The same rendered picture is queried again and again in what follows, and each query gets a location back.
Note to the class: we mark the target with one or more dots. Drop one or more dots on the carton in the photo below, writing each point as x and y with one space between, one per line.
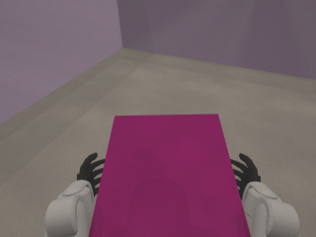
168 176

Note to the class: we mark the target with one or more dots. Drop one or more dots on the left robot forearm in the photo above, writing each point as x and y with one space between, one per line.
66 216

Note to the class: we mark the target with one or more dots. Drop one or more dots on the right robot hand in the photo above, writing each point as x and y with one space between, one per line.
250 173

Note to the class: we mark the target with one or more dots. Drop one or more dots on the left robot hand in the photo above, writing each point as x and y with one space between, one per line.
86 172

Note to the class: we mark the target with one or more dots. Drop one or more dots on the right robot forearm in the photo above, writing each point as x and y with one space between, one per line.
271 217

